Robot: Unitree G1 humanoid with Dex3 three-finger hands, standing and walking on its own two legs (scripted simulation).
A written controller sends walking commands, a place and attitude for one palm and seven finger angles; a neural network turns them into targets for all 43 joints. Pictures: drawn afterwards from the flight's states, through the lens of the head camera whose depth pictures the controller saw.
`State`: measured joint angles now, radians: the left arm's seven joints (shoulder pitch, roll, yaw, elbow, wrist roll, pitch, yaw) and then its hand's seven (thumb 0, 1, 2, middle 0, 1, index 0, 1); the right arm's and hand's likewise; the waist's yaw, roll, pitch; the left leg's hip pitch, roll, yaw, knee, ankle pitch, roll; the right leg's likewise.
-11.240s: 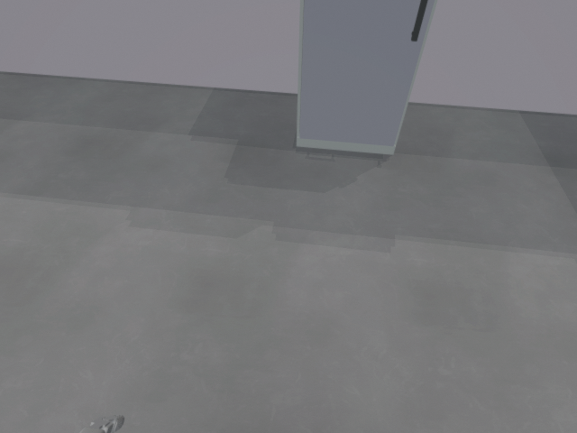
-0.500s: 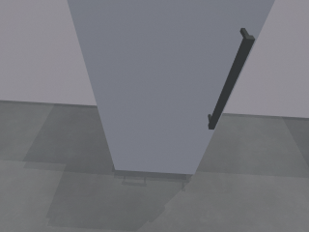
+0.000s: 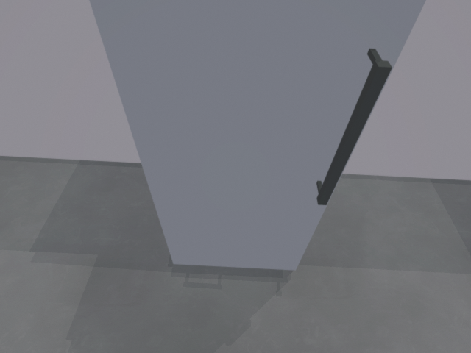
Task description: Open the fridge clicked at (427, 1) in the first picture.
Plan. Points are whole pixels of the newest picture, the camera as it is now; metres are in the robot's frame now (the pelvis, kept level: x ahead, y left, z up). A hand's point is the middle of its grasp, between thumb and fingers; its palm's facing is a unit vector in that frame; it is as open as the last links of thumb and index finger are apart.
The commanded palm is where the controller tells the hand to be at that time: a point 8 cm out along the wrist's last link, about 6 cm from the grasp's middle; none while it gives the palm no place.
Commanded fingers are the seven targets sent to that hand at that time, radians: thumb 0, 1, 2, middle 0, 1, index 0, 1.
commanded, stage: come to a stop and stand still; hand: right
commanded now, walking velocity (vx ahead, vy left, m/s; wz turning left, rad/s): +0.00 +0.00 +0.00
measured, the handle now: (342, 141) +0.52 -0.19 +0.08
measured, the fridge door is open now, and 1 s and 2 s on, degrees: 0 0 0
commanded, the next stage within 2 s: look again from close up in 0.38 s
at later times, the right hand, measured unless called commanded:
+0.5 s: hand out of the picture +0.04 -0.18 -0.17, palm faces +0.01 +0.97 -0.23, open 7.4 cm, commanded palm none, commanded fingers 0.00 -0.90 -0.90 0.20 0.30 0.20 0.30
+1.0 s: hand out of the picture +0.02 -0.17 -0.17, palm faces +0.01 +0.98 -0.22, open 7.4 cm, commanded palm none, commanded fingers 0.00 -0.90 -0.90 0.20 0.30 0.20 0.30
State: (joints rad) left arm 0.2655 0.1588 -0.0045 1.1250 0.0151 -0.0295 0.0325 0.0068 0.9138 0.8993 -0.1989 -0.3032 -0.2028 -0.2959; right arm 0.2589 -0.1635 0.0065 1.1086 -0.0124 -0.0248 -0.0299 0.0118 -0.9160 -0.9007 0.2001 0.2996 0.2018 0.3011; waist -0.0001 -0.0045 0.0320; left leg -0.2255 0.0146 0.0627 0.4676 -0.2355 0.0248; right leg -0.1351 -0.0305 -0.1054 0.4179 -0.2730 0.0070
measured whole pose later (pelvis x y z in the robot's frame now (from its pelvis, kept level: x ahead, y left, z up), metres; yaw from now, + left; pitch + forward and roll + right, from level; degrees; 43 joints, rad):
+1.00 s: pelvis +0.00 +0.01 +0.00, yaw -1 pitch -1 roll -1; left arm 0.26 0.18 -0.01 1.15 0.02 -0.02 0.03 0.00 0.91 0.90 -0.20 -0.30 -0.20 -0.30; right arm 0.24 -0.19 0.01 1.11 -0.01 -0.02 -0.02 0.01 -0.91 -0.90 0.20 0.30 0.20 0.30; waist 0.00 0.00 0.03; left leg -0.19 0.00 0.08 0.42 -0.21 0.04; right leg -0.11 -0.05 -0.09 0.38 -0.25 0.03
